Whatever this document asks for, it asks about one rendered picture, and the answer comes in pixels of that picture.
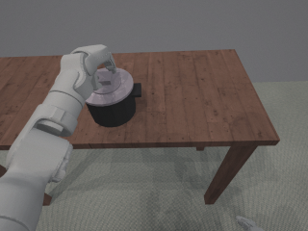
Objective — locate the robot left forearm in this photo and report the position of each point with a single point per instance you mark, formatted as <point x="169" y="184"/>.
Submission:
<point x="58" y="113"/>

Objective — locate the robot left upper arm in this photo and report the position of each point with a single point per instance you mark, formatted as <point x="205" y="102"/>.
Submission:
<point x="41" y="158"/>

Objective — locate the left robot hand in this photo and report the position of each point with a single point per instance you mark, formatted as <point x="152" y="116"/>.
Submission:
<point x="102" y="55"/>

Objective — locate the pot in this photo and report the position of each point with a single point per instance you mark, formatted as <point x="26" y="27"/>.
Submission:
<point x="118" y="113"/>

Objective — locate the right robot hand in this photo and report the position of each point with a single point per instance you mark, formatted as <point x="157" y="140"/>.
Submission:
<point x="247" y="224"/>

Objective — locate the table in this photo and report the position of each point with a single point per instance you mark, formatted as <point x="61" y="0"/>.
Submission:
<point x="196" y="98"/>

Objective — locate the lid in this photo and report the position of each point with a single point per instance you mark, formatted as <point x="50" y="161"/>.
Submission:
<point x="121" y="86"/>

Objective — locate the knob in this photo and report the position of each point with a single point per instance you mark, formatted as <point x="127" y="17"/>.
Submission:
<point x="105" y="77"/>

